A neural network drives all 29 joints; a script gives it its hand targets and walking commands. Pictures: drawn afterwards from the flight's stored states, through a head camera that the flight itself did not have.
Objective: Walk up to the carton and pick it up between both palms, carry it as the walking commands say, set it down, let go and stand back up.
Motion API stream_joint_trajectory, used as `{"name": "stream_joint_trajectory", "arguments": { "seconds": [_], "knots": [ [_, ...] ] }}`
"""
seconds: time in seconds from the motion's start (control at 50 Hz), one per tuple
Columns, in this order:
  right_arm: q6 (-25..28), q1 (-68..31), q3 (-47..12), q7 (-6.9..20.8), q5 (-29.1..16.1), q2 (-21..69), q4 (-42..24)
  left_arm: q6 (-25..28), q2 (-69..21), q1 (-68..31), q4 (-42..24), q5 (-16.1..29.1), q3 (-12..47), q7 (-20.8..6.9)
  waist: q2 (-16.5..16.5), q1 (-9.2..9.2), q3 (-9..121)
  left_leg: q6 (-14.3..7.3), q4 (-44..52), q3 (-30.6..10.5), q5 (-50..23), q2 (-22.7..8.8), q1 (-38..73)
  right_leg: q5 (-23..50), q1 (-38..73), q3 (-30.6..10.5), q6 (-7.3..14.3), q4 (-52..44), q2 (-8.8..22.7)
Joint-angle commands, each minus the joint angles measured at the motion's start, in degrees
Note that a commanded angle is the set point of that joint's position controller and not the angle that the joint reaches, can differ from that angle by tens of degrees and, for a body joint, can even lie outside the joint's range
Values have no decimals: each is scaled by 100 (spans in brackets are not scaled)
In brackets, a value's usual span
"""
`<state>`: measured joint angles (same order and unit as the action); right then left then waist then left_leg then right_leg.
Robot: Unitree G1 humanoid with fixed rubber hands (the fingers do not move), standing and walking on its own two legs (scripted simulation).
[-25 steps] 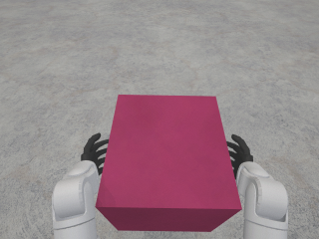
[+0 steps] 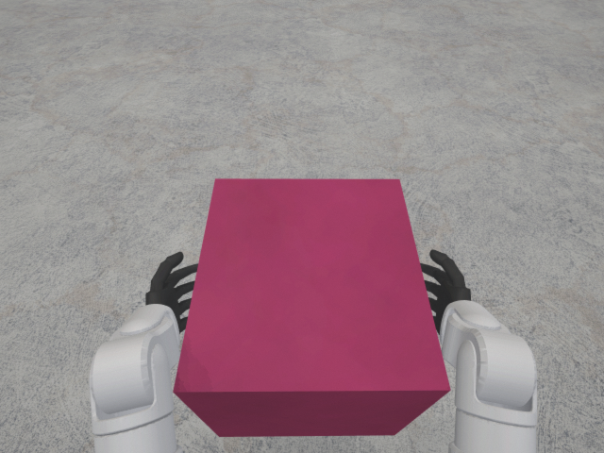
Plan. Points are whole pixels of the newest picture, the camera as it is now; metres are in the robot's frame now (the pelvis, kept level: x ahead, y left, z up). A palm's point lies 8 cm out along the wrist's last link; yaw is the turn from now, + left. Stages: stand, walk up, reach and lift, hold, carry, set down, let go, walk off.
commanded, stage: carry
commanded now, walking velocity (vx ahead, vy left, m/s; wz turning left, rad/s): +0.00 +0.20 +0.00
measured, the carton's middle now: (307, 310) +0.30 +0.01 +0.01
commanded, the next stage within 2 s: none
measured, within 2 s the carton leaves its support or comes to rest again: neither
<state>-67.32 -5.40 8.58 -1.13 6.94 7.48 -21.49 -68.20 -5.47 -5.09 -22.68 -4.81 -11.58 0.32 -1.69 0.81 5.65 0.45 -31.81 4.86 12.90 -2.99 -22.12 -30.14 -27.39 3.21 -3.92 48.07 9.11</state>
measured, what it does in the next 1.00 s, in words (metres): steps to the left: right foot, then left foot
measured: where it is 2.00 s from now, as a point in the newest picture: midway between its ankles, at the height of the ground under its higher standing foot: outside the picture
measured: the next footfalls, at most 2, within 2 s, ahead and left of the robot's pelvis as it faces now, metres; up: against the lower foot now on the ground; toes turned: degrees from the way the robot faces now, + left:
right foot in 0.18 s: +0.04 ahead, -0.06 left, +0.00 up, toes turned -10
left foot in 0.50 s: +0.03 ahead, +0.26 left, +0.00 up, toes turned +6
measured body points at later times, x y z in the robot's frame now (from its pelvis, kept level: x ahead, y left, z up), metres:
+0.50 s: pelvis -0.03 +0.12 +0.00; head -0.05 +0.12 +0.45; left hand +0.23 +0.29 +0.09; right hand +0.23 -0.06 +0.09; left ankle -0.01 +0.26 -0.73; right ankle +0.00 -0.06 -0.73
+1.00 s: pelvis -0.07 +0.23 +0.01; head -0.08 +0.21 +0.46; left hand +0.19 +0.39 +0.09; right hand +0.19 +0.05 +0.09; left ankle -0.06 +0.37 -0.69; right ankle -0.05 +0.08 -0.73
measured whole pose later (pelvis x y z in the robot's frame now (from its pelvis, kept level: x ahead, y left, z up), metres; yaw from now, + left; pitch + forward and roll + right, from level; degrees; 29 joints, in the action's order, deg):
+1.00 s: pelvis -0.07 +0.23 +0.01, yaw +0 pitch +4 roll +2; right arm -67.6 -4.0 9.4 -1.1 5.3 5.7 -25.3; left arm -66.4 -7.3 -4.2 -24.3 -5.5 -9.7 0.5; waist 0.1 -0.3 5.7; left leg 2.3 -47.3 2.9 23.0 -2.7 -28.2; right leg -13.0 -20.0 7.0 -1.9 29.7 8.0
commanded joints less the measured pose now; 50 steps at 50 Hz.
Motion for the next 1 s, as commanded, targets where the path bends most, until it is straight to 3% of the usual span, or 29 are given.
{"name": "stream_joint_trajectory", "arguments": {
  "seconds": [0.0,0.04,0.1,0.14,0.16,0.18,0.2,0.22,0.24,0.26,0.3,0.38,0.44,0.46,0.48,0.5,0.52,0.56,0.6,0.7,0.74,0.76,0.78,0.8,0.82,0.84,0.86,0.9,0.98],
  "knots": [
    [-99,-2249,-4122,1210,-2092,4430,-505,-56,-4772,-2811,-395,2333,4663,-1334,1271,-118,1219,-978,934,-1008,-1743,-1187,1255,-373,-792,160,181,1470,-356],
    [-52,-2156,-4108,1204,-2105,4432,-495,-19,-4722,-2899,-666,2432,4796,-1286,1250,-93,1252,-990,901,-723,-1445,-1014,1127,17,-645,322,191,1027,-367],
    [-61,-1991,-4163,1183,-2113,4268,-474,-45,-4521,-2573,-559,2330,4693,-1223,1289,-72,1396,-1087,812,-891,-1600,-1083,965,272,26,443,336,-181,-530],
    [-93,-1977,-4229,1171,-2108,4201,-373,-63,-4481,-2259,-295,2183,4537,-1231,983,47,1423,-874,480,-767,-1493,-949,665,1514,954,477,383,-1911,-504],
    [-92,-2039,-4274,1172,-2141,4191,-351,-59,-4485,-2191,-215,2139,4463,-1246,689,54,1435,-600,133,-656,-1152,-745,169,1967,1702,134,359,-2562,-161],
    [-104,-2082,-4334,1181,-2154,4224,-320,-53,-4389,-2189,-178,2076,4382,-1254,-522,19,1425,-207,-849,-416,-181,-300,-864,2381,2414,-1662,606,-3203,1242],
    [-138,-2190,-4324,1203,-2118,4159,-489,-19,-4374,-1951,55,2025,4377,-1284,-1750,4,1043,-18,-1620,-30,1796,108,-1533,3044,2017,-2828,1431,-3390,2556],
    [-115,-2366,-4402,1224,-2138,4212,-538,5,-4518,-2217,-174,2104,4424,-1301,-1181,3,943,0,-2526,-621,1686,-54,-1302,2815,1690,-2504,1610,-3234,2273],
    [-110,-2498,-4462,1250,-2251,4353,-533,13,-4648,-2262,-148,2076,4366,-1298,-671,-3,776,33,-2847,-741,1271,-89,-1385,2061,1437,-1909,1451,-3198,1867],
    [-99,-2719,-4528,1264,-2343,4388,-586,31,-4705,-2404,-205,2090,4382,-1288,-488,-28,625,81,-2856,-739,944,-179,-1470,1517,1336,-1424,1201,-3209,1530],
    [-99,-2757,-4583,1256,-2440,4374,-676,42,-4639,-2425,-289,2101,4385,-1258,-849,-32,626,209,-2298,-405,695,-128,-1336,1710,1335,-669,945,-3093,1043],
    [-148,-2257,-4426,1201,-2317,4159,-529,-4,-4402,-2073,-292,2009,4337,-1204,-1155,34,919,218,-1209,7,1208,17,-640,2992,1565,-538,986,-2797,1069],
    [-166,-2045,-4320,1229,-2262,4203,-345,-47,-4331,-2175,-341,1986,4375,-1206,-1139,-45,1078,161,261,356,499,231,288,3191,1467,-325,675,-2333,913],
    [-164,-2041,-4274,1241,-2261,4195,-316,-57,-4325,-2200,-343,1967,4387,-1212,-894,-45,1073,136,875,269,203,143,727,3016,1244,-207,504,-2039,754],
    [-162,-2065,-4200,1252,-2222,4157,-325,-61,-4337,-2185,-289,1963,4419,-1223,-165,-41,1130,42,1448,-458,-95,-436,1267,2453,838,69,291,-1328,480],
    [-147,-1988,-4092,1253,-2139,4076,-231,-76,-4356,-2206,-314,1974,4437,-1241,1499,-53,1089,-424,1829,-2150,-1060,-1809,1602,479,-419,560,-85,-476,-282],
    [-118,-2166,-4098,1246,-2134,4139,-348,-90,-4507,-2444,-347,2076,4518,-1285,2143,-77,1066,-872,1479,-1880,-1323,-1750,1128,-718,-433,265,-6,285,-382],
    [-110,-2283,-4155,1247,-2126,4297,-567,-54,-4692,-2670,-334,2225,4617,-1333,1367,-130,932,-976,1239,-1296,-1004,-1355,926,-471,-684,172,160,1310,-482],
    [-70,-2217,-4116,1237,-2147,4374,-532,-29,-4702,-2814,-537,2356,4757,-1291,1153,-97,1020,-950,1120,-833,-870,-1063,975,69,-738,224,193,1345,-382],
    [-90,-1942,-4152,1194,-2120,4178,-428,-73,-4459,-2386,-398,2233,4648,-1199,1209,-82,1369,-1122,877,-1052,-1570,-1120,1093,275,34,425,350,-363,-591],
    [-110,-2005,-4235,1191,-2133,4193,-337,-73,-4492,-2203,-194,2126,4529,-1220,927,23,1388,-890,590,-885,-1497,-956,784,1535,957,445,372,-2074,-518],
    [-96,-2096,-4291,1194,-2187,4217,-342,-60,-4528,-2191,-149,2106,4482,-1239,701,18,1416,-612,305,-778,-1233,-761,286,1922,1705,106,357,-2600,-166],
    [-98,-2171,-4355,1203,-2211,4262,-339,-48,-4455,-2196,-138,2053,4419,-1253,-411,1,1431,-244,-612,-531,-411,-349,-637,2133,2364,-1540,597,-3207,1124],
    [-132,-2350,-4380,1236,-2215,4225,-560,9,-4443,-2005,28,2001,4393,-1274,-1798,-10,978,-26,-1332,-41,1533,88,-1505,3267,2149,-2703,1409,-3326,2401],
    [-103,-2512,-4442,1247,-2233,4292,-584,33,-4593,-2255,-211,2100,4454,-1290,-1215,-2,940,5,-2323,-548,1621,-32,-1324,3351,1923,-2397,1597,-3188,2255],
    [-88,-2567,-4490,1263,-2316,4403,-578,38,-4697,-2247,-188,2081,4401,-1290,-658,-1,839,35,-2689,-699,1238,-33,-1354,2735,1691,-1840,1453,-3139,1879],
    [-71,-2717,-4551,1271,-2387,4434,-628,56,-4731,-2356,-271,2092,4419,-1279,-434,-26,713,74,-2701,-735,937,-124,-1415,2240,1597,-1365,1216,-3114,1539],
    [-77,-2678,-4583,1256,-2455,4398,-708,60,-4626,-2360,-381,2086,4423,-1238,-796,-27,690,195,-2138,-416,723,-72,-1284,2357,1571,-641,960,-2971,1047],
    [-126,-2207,-4422,1199,-2319,4166,-573,15,-4361,-2017,-372,1993,4365,-1196,-1205,35,949,223,-1070,55,1217,94,-557,3819,1765,-521,976,-2659,1073]
  ]
}}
